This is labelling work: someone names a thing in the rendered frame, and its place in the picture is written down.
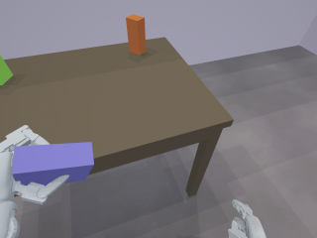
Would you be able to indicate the robot left hand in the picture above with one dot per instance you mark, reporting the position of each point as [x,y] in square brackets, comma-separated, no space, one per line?
[33,192]

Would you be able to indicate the sponge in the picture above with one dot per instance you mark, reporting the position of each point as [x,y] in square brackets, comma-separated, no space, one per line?
[44,163]

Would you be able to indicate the robot right hand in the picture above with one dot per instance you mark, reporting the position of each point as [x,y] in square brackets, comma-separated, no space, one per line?
[251,228]

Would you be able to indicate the table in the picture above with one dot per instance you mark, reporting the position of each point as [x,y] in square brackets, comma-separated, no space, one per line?
[129,107]

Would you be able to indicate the robot left forearm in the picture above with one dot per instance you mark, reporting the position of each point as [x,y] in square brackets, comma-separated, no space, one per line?
[9,225]

